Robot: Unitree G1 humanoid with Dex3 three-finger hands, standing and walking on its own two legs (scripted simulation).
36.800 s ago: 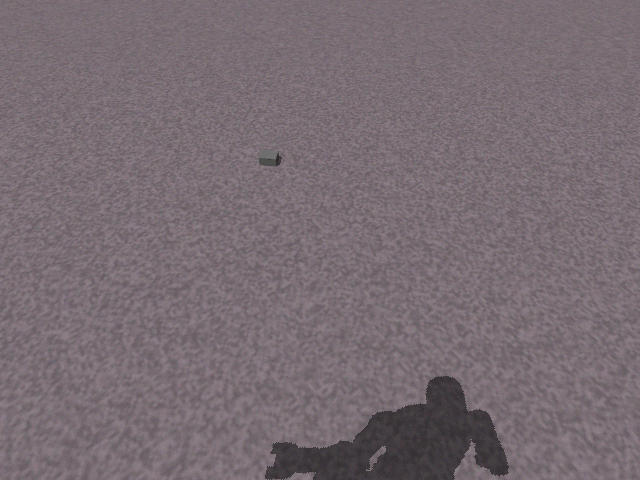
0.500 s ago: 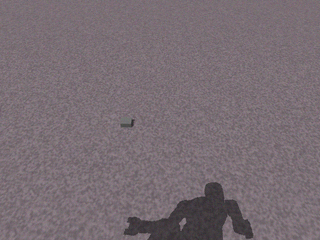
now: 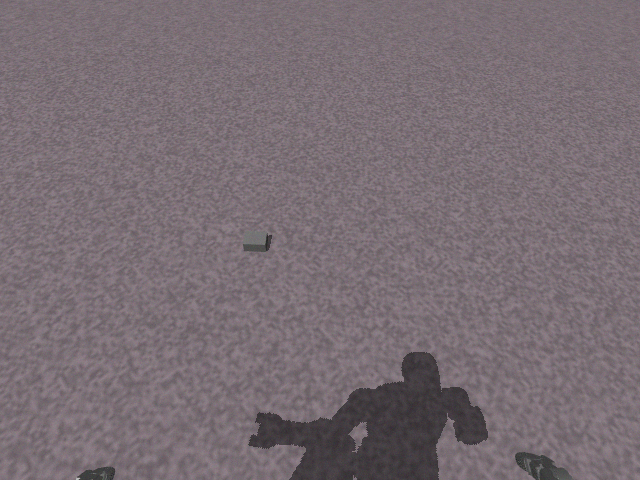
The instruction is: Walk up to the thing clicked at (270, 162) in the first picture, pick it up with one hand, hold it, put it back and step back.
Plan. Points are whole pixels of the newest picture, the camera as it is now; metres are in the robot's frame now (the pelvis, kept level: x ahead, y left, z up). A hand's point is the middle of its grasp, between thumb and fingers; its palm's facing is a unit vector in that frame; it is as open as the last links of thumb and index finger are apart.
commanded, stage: step back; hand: left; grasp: from above
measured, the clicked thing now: (255, 241) +1.03 +0.24 -0.75
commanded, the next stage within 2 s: stand in 0.08 s
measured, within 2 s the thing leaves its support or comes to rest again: neither
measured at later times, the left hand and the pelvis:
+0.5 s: hand out of the picture +0.05 +0.24 -0.14, palm faces -0.02 -0.94 -0.33, open 7.4 cm; pelvis -0.03 -0.01 +0.01, yaw +0 degrees
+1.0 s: hand out of the picture +0.04 +0.24 -0.14, palm faces -0.02 -0.94 -0.34, open 7.4 cm; pelvis -0.03 -0.01 +0.01, yaw +0 degrees
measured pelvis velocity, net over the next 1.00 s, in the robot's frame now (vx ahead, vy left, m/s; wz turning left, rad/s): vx -0.03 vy -0.01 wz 0.01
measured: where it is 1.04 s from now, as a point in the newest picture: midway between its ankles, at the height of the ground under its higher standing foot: outside the picture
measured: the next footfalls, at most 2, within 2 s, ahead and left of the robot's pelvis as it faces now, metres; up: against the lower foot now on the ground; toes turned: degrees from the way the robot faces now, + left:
none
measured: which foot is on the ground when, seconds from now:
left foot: down 0.00-1.00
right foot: down 0.00-1.00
